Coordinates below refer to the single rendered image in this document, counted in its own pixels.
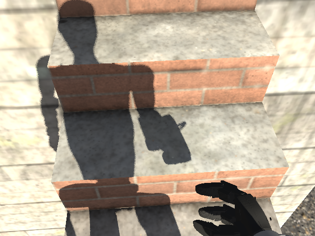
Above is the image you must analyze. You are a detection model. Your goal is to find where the robot right hand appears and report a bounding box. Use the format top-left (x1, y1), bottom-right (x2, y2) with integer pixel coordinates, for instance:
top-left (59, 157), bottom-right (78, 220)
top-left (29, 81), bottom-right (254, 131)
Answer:
top-left (193, 180), bottom-right (272, 236)

